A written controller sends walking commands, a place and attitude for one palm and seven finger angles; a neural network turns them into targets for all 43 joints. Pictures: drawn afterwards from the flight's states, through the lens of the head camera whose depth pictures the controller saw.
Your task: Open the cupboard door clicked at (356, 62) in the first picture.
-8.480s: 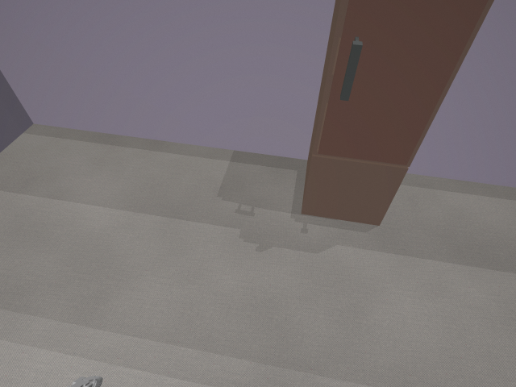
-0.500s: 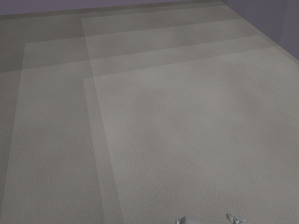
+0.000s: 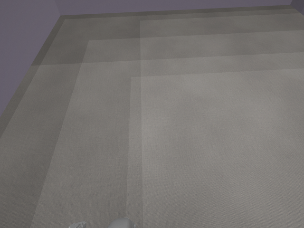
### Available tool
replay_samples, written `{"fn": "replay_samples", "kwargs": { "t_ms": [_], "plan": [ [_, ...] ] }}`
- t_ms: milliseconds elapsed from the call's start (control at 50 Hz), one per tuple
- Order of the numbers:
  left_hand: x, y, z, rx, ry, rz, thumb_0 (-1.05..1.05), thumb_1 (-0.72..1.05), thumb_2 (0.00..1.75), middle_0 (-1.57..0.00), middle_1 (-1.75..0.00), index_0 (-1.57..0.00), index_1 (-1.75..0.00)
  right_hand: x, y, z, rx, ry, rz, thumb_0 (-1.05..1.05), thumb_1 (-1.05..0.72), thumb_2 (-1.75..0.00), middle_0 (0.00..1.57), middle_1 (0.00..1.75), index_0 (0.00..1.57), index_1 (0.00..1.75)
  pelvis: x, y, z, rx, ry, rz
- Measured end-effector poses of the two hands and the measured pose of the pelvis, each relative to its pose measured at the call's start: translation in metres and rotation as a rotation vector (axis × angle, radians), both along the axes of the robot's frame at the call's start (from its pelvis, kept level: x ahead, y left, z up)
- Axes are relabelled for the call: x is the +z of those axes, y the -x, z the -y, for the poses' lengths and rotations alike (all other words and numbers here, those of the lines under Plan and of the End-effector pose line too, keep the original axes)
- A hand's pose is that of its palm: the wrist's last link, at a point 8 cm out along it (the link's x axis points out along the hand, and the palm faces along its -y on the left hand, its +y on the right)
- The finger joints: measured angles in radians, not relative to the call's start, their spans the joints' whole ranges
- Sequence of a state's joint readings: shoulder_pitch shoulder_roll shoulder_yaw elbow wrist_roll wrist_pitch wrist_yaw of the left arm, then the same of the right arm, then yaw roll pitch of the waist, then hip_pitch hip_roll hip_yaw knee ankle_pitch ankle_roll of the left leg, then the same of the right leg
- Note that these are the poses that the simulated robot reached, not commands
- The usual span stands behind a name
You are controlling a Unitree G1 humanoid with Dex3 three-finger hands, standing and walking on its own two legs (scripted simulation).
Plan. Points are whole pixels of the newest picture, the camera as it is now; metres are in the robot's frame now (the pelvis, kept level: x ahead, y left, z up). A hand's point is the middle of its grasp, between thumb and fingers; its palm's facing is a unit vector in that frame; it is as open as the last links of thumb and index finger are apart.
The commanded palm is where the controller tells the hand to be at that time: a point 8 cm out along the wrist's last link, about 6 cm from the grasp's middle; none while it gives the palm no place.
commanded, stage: turn to face it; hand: left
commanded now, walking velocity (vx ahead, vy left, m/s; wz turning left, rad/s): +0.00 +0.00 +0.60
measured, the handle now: out of the picture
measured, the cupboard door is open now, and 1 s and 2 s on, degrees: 0 0 0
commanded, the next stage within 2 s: none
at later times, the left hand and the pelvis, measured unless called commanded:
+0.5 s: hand out of the picture +0.05 +0.29 -0.16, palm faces +0.28 -0.93 -0.23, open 7.4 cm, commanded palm none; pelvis +0.00 +0.06 +0.00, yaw +16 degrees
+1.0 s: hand out of the picture -0.04 +0.23 -0.15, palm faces +0.53 -0.79 -0.29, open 7.4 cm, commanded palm none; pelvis +0.00 +0.01 +0.00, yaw +35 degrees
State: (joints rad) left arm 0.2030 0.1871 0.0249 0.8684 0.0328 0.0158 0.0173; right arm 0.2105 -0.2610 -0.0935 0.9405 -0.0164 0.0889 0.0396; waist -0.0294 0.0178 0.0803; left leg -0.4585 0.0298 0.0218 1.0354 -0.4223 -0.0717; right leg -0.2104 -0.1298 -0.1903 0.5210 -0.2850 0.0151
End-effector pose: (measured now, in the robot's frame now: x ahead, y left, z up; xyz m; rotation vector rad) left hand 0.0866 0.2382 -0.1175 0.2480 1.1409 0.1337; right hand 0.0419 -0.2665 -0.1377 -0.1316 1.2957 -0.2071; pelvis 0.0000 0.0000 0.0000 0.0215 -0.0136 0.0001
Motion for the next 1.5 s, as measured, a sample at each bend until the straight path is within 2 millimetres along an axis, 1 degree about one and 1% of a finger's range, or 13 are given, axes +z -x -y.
{"fn": "replay_samples", "kwargs": {
  "t_ms": [160,220,420,560,700,780,920,1040,1160,1220,1280,1360,1500],
  "plan": [
    [-0.040,0.065,-0.057,0.173,0.036,-0.106,0.00,0.90,0.90,-0.21,-0.30,-0.21,-0.30,0.008,-0.064,-0.042,0.178,0.070,0.085,0.01,-0.91,-0.90,0.20,0.30,0.20,0.30,-0.018,0.001,-0.035,0.102,0.027,-0.013],
    [-0.043,0.082,-0.076,0.219,0.031,-0.157,0.01,0.91,0.90,-0.21,-0.30,-0.20,-0.30,0.018,-0.079,-0.060,0.215,0.087,0.135,0.01,-0.91,-0.90,0.20,0.30,0.20,0.30,-0.015,0.002,-0.046,0.118,0.041,-0.011],
    [-0.017,0.071,-0.100,0.294,0.033,-0.044,0.01,0.91,0.90,-0.20,-0.30,-0.20,-0.30,0.032,-0.085,-0.096,0.298,0.072,0.117,0.01,-0.91,-0.90,0.20,0.30,0.20,0.30,0.004,0.003,-0.062,0.224,0.065,-0.013],
    [-0.006,0.051,-0.095,0.329,0.022,0.046,0.01,0.91,0.90,-0.20,-0.30,-0.20,-0.30,0.022,-0.076,-0.095,0.328,0.046,0.066,0.01,-0.91,-0.90,0.21,0.30,0.20,0.30,0.004,0.003,-0.055,0.310,0.061,-0.015],
    [0.008,0.041,-0.073,0.368,-0.007,0.124,0.01,0.91,0.90,-0.20,-0.30,-0.20,-0.30,0.005,-0.072,-0.071,0.364,0.024,-0.005,0.01,-0.91,-0.90,0.21,0.30,0.20,0.30,0.001,0.002,-0.032,0.400,0.050,-0.024],
    [0.010,0.058,-0.057,0.406,-0.049,0.135,0.00,0.91,0.90,-0.20,-0.30,-0.20,-0.30,-0.009,-0.083,-0.055,0.395,0.006,-0.018,0.01,-0.91,-0.90,0.21,0.30,0.20,0.30,-0.007,-0.001,-0.015,0.443,0.031,-0.026],
    [0.013,0.121,-0.032,0.533,-0.047,0.032,0.00,0.91,0.90,-0.21,-0.30,-0.20,-0.30,-0.004,-0.118,-0.055,0.507,0.001,-0.008,0.01,-0.91,-0.90,0.20,0.30,0.20,0.30,0.001,-0.002,-0.008,0.547,-0.002,-0.002],
    [0.001,0.180,-0.020,0.656,-0.012,-0.045,0.01,0.91,0.90,-0.21,-0.30,-0.21,-0.30,0.002,-0.154,-0.089,0.644,0.016,0.008,0.01,-0.91,-0.90,0.20,0.30,0.20,0.30,0.000,0.004,-0.014,0.636,-0.015,-0.003],
    [-0.030,0.250,-0.021,0.798,0.040,-0.127,0.00,0.90,0.90,-0.21,-0.30,-0.21,-0.30,0.007,-0.192,-0.157,0.810,0.035,0.131,0.01,-0.91,-0.90,0.20,0.30,0.20,0.30,-0.016,0.018,-0.037,0.721,0.014,-0.011],
    [-0.036,0.275,-0.024,0.852,0.051,-0.176,0.01,0.91,0.90,-0.21,-0.30,-0.20,-0.30,0.016,-0.199,-0.185,0.862,0.027,0.192,0.01,-0.91,-0.90,0.20,0.30,0.20,0.30,-0.016,0.024,-0.042,0.742,0.020,-0.005],
    [-0.029,0.281,-0.029,0.889,0.052,-0.162,0.01,0.91,0.90,-0.20,-0.30,-0.20,-0.30,0.025,-0.198,-0.201,0.899,0.025,0.211,0.01,-0.91,-0.90,0.20,0.30,0.20,0.30,-0.009,0.025,-0.046,0.778,0.036,0.004],
    [-0.018,0.273,-0.037,0.917,0.034,-0.087,0.01,0.91,0.90,-0.20,-0.30,-0.20,-0.30,0.028,-0.194,-0.214,0.942,0.008,0.192,0.01,-0.91,-0.90,0.20,0.30,0.20,0.30,-0.001,0.025,-0.046,0.825,0.043,0.010],
    [-0.002,0.243,-0.040,0.949,-0.020,0.024,0.01,0.91,0.90,-0.20,-0.30,-0.20,-0.30,0.013,-0.193,-0.213,0.980,-0.034,0.132,0.01,-0.91,-0.90,0.21,0.30,0.20,0.30,-0.001,0.014,-0.037,0.910,0.033,0.005]
  ]
}}
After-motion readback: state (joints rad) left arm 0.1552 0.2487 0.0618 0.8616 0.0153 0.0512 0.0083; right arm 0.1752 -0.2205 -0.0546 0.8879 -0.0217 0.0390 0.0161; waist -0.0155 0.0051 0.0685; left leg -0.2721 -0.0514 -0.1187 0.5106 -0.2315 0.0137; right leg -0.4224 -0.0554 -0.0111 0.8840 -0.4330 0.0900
